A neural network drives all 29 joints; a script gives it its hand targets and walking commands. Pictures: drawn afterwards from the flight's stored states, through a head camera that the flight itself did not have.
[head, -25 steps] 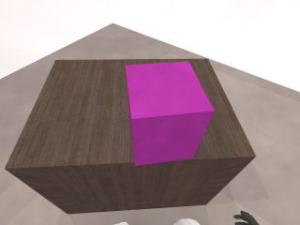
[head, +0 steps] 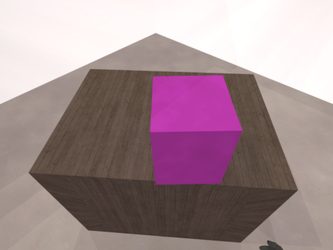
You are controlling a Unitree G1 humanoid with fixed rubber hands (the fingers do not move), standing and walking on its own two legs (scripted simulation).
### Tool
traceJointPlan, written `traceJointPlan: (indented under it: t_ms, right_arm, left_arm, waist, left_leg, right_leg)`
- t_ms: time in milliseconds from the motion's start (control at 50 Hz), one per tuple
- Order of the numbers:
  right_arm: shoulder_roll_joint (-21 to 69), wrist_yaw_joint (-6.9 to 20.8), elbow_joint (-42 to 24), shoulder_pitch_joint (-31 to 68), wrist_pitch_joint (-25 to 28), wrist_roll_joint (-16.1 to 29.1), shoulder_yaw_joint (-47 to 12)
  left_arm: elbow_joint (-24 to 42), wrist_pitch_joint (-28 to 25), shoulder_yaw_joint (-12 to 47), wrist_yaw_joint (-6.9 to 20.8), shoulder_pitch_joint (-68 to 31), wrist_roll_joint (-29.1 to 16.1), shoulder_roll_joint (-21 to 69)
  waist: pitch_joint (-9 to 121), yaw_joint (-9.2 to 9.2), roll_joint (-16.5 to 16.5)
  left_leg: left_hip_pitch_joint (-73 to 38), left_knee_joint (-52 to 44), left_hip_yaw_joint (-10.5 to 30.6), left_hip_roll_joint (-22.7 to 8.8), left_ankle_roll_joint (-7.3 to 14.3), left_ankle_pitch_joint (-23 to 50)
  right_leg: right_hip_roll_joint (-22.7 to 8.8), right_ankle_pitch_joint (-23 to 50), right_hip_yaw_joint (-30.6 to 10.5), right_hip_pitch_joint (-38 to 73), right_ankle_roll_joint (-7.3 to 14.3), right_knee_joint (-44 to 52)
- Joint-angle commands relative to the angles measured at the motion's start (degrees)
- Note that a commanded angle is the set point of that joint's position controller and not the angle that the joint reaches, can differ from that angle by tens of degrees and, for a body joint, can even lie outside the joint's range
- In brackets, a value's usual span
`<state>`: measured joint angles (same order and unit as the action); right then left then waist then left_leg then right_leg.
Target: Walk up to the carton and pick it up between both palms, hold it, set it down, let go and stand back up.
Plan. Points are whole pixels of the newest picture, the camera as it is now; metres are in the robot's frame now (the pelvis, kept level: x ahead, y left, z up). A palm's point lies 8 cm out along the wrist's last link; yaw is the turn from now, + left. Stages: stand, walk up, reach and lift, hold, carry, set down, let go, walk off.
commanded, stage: walk up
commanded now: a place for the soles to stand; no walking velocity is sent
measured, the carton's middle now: (187, 131) +0.44 -0.05 +0.02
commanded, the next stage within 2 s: reach and lift in 1.76 s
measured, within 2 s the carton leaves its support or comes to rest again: neither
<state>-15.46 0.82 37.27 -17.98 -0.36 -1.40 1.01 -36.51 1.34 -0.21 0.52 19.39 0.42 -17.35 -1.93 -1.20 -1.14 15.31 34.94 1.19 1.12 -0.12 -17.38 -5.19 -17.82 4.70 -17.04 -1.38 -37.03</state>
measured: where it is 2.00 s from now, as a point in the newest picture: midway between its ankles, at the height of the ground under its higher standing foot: outside the picture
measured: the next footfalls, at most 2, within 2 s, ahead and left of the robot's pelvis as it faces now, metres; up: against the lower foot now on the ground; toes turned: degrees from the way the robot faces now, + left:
none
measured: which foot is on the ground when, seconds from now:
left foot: down 0.00-1.00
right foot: down 0.00-1.00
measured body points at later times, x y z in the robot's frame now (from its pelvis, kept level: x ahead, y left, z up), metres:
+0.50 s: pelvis +0.00 -0.01 +0.00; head +0.02 +0.00 +0.45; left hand +0.08 +0.28 -0.11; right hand +0.13 -0.27 -0.09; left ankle +0.01 +0.13 -0.73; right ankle +0.02 -0.13 -0.73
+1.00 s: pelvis -0.04 -0.03 +0.00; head -0.03 -0.03 +0.45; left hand +0.01 +0.24 -0.11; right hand +0.13 -0.27 -0.09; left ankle -0.03 +0.09 -0.73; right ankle +0.02 -0.13 -0.73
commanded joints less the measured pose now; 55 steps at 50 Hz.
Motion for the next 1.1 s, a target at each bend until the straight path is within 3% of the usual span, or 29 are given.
traceJointPlan:
  t_ms: [0,80,100,120,140,200,340,360,380,440,500,540,600,620,640,680,700,720,740,760,780,820,880,960,1080]
  right_arm:
    - [-7.7,-0.1,-5.0,2.1,1.3,1.1,2.0]
    - [-7.7,0.0,-4.5,1.6,1.8,1.0,1.8]
    - [-7.4,0.0,-4.2,0.8,1.8,1.2,1.6]
    - [-7.4,0.0,-4.0,0.7,1.7,1.2,1.6]
    - [-7.1,-0.2,-4.6,1.3,1.6,1.2,1.5]
    - [-8.0,-0.4,-4.5,1.2,1.4,1.3,1.6]
    - [-7.8,-0.5,-4.9,2.1,1.4,1.0,1.4]
    - [-11.0,-1.2,-6.7,2.6,1.7,0.5,2.7]
    - [-12.3,-1.5,-6.2,0.9,1.9,0.5,3.0]
    - [-13.0,-2.0,-6.9,1.4,1.6,0.7,3.3]
    - [-11.9,-2.0,-7.9,2.2,0.9,0.7,2.9]
    - [-11.0,-1.9,-8.4,2.0,0.5,0.6,2.7]
    - [-8.2,-1.7,-8.6,-0.7,0.3,1.0,2.5]
    - [-7.8,-1.8,-8.5,-2.2,0.3,0.7,2.8]
    - [-7.8,-1.8,-8.5,-3.0,0.4,0.5,3.1]
    - [-7.8,-1.6,-8.9,-3.4,1.0,1.3,3.0]
    - [-7.5,-1.3,-9.2,-3.4,1.5,1.3,2.6]
    - [-9.7,-1.4,-9.7,-1.8,1.9,0.5,3.1]
    - [-12.4,-1.5,-10.2,0.3,1.9,0.3,3.6]
    - [-16.0,-1.9,-9.5,2.1,1.5,1.1,4.8]
    - [-14.7,-2.0,-9.4,3.7,1.5,1.1,4.4]
    - [-11.2,-1.6,-9.0,3.8,1.4,1.0,3.0]
    - [-7.8,-0.8,-8.1,0.1,1.7,0.9,2.0]
    - [-7.4,-0.5,-7.3,-1.4,1.8,0.7,2.1]
    - [-7.7,-1.1,-7.0,-0.8,2.0,0.7,2.1]
  left_arm:
    - [4.4,-2.0,-2.0,0.3,0.5,0.1,-7.3]
    - [3.7,-3.0,-1.7,0.1,2.1,0.1,-7.1]
    - [3.4,-2.9,-1.7,0.0,2.0,0.2,-7.7]
    - [3.5,-2.9,-1.8,-0.1,1.9,0.0,-7.8]
    - [3.4,-2.7,-1.7,-0.2,1.6,-0.1,-7.5]
    - [3.4,-2.3,-1.5,-0.3,2.6,0.1,-6.8]
    - [3.4,-2.3,-1.6,-0.2,2.1,0.2,-7.1]
    - [4.3,-1.4,-2.8,-0.3,-2.5,0.9,-10.9]
    - [4.4,-1.0,-2.8,-0.1,-1.2,1.3,-10.1]
    - [4.3,-0.2,-2.2,0.2,-0.6,1.0,-8.4]
    - [4.5,0.1,-2.6,0.4,-1.4,0.8,-9.0]
    - [4.3,0.2,-3.0,0.5,-1.6,0.5,-10.0]
    - [4.4,0.7,-3.6,0.4,-5.0,0.1,-12.4]
    - [4.9,0.8,-3.5,0.4,-7.1,-0.1,-12.3]
    - [5.1,0.9,-3.3,0.5,-8.4,-0.2,-11.6]
    - [4.7,1.3,-2.8,0.8,-10.3,-0.3,-11.6]
    - [4.4,1.2,-2.0,1.1,-9.3,-0.5,-10.3]
    - [4.5,1.3,-1.5,1.4,-7.6,-0.7,-8.5]
    - [4.8,1.3,-0.8,1.3,-4.4,-0.8,-6.4]
    - [3.6,1.4,-1.0,0.9,-4.3,0.1,-6.7]
    - [3.4,1.1,-1.3,0.9,-4.4,0.5,-7.5]
    - [2.3,-0.1,-1.8,0.8,-3.3,0.2,-8.5]
    - [1.1,-1.4,-2.0,0.5,-4.0,0.0,-9.7]
    - [0.5,-1.6,-1.3,0.3,-4.3,-0.6,-8.1]
    - [-0.1,-1.3,-1.4,0.4,-2.4,-0.4,-8.2]
  waist:
    - [-1.0,0.34,3.8]
    - [2.4,0.55,4.5]
    - [3.7,1.10,3.1]
    - [4.3,0.66,2.3]
    - [0.0,1.46,1.2]
    - [0.1,1.04,2.5]
    - [1.7,0.66,1.7]
    - [-3.0,1.49,-0.4]
    - [1.2,1.13,1.3]
    - [4.9,0.74,4.7]
    - [4.4,0.28,5.0]
    - [4.2,0.00,2.7]
    - [2.5,0.68,-6.0]
    - [1.5,1.35,-7.6]
    - [0.2,1.88,-7.1]
    - [-1.1,2.85,-5.7]
    - [0.7,2.86,-2.6]
    - [0.4,1.50,3.4]
    - [1.2,-0.82,7.5]
    - [-0.4,-0.46,9.0]
    - [-0.9,-0.95,8.5]
    - [0.7,-1.24,7.4]
    - [1.5,0.41,2.8]
    - [0.1,1.64,-0.2]
    - [0.2,0.93,-0.8]
  left_leg:
    - [4.8,-10.4,8.3,-5.9,3.7,1.4]
    - [-0.4,-6.7,6.5,-5.1,3.2,11.5]
    - [-0.3,-6.3,6.7,-5.1,3.1,12.0]
    - [-0.5,-5.8,6.2,-5.0,3.0,10.9]
    - [-0.2,-6.4,6.5,-4.9,2.9,11.3]
    - [2.4,-7.6,7.3,-5.1,2.9,9.0]
    - [3.0,-7.1,7.5,-4.3,2.6,8.0]
    - [6.0,-5.7,10.7,-6.2,3.0,20.0]
    - [4.6,-6.2,12.6,-7.8,4.1,22.6]
    - [5.1,-6.9,15.8,-9.0,6.2,19.3]
    - [8.8,-6.3,14.1,-7.0,4.9,13.7]
    - [9.5,-3.1,11.4,-4.5,3.4,10.3]
    - [4.7,10.3,0.4,2.0,1.0,1.4]
    - [2.5,13.6,-0.6,2.0,1.1,-4.2]
    - [0.4,14.7,-0.7,1.6,1.4,-6.3]
    - [-0.5,7.9,1.1,-0.3,1.9,-2.9]
    - [-1.4,-0.9,5.5,-2.4,2.1,-0.7]
    - [1.3,-8.6,16.3,-6.7,3.3,-0.4]
    - [3.4,-11.4,26.0,-11.6,5.7,2.1]
    - [10.9,-13.2,26.6,-13.5,8.9,-1.5]
    - [13.8,-14.0,24.3,-11.9,8.5,-3.5]
    - [13.4,-13.6,16.5,-7.5,4.7,-5.9]
    - [7.9,-9.4,10.3,-3.6,2.1,-4.2]
    - [2.8,-6.9,8.6,-3.0,2.2,0.5]
    - [3.7,-7.0,9.0,-3.0,2.1,1.1]
  right_leg:
    - [-1.2,2.7,-3.6,3.1,2.3,9.0]
    - [-2.3,6.9,-3.3,3.3,3.0,10.3]
    - [-2.3,6.3,-2.9,4.7,3.2,10.3]
    - [-2.6,5.7,-3.2,4.8,3.1,10.4]
    - [-2.1,6.4,-3.3,1.6,3.3,10.5]
    - [-1.9,4.9,-2.7,3.6,3.2,10.3]
    - [-2.4,3.9,-2.4,5.2,3.6,10.4]
    - [-2.2,13.6,-1.4,4.2,4.1,4.9]
    - [-2.0,14.7,-1.2,6.0,4.1,2.2]
    - [-0.8,9.8,-1.6,7.3,3.7,1.0]
    - [-1.5,8.4,-2.3,8.9,4.5,2.8]
    - [-3.5,7.2,-3.4,8.4,6.1,5.5]
    - [-11.9,2.2,-6.6,0.4,12.0,14.7]
    - [-13.7,1.0,-7.0,-3.7,13.4,15.5]
    - [-14.2,-0.3,-6.3,-7.5,13.8,15.8]
    - [-12.0,2.7,-3.0,-7.6,11.3,12.1]
    - [-10.1,-1.0,-1.4,-6.3,8.1,9.3]
    - [-5.5,-4.1,0.7,-5.0,4.4,1.8]
    - [-1.8,-5.9,0.1,-4.4,1.8,-2.2]
    - [-0.5,-6.9,-1.9,1.5,2.1,-1.1]
    - [-0.7,-4.1,-3.1,5.2,2.5,1.2]
    - [-1.2,-0.5,-3.3,8.7,3.3,7.3]
    - [-4.6,-4.4,-6.3,5.7,4.8,12.4]
    - [-5.3,-8.4,-6.1,-0.5,4.7,16.1]
    - [-5.2,-7.9,-5.1,0.5,4.9,16.0]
